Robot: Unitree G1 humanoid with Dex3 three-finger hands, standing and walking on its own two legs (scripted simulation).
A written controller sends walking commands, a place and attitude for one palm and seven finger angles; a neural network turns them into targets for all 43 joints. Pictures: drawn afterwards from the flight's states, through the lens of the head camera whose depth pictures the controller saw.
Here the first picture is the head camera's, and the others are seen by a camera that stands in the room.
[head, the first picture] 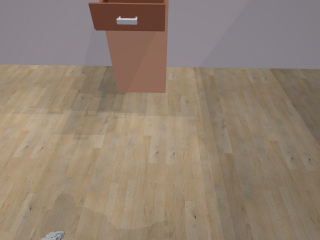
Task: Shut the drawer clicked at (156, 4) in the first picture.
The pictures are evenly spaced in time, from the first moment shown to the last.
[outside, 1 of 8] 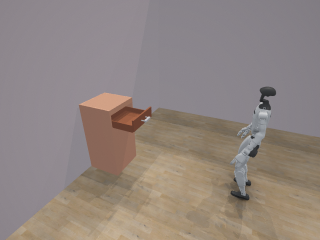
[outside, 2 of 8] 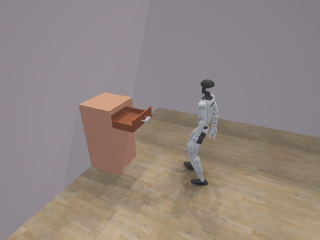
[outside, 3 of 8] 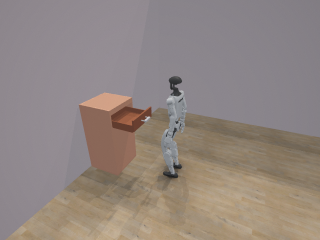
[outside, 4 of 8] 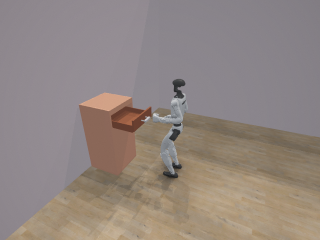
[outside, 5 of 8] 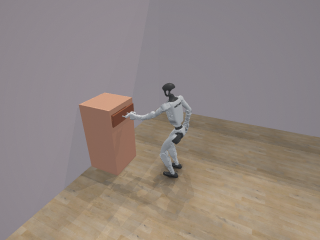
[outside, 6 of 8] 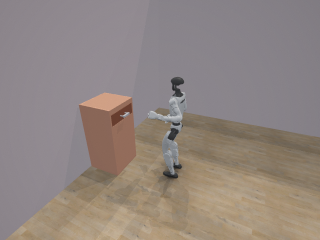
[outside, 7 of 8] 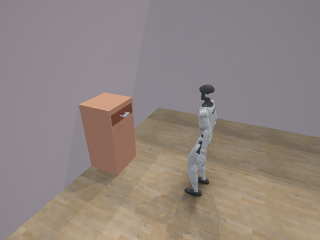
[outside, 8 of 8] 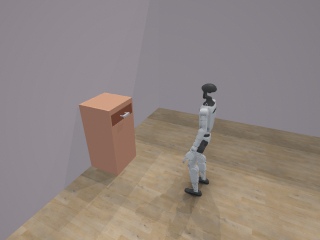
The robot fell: no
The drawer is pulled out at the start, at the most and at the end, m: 0.29 0.29 0.00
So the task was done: yes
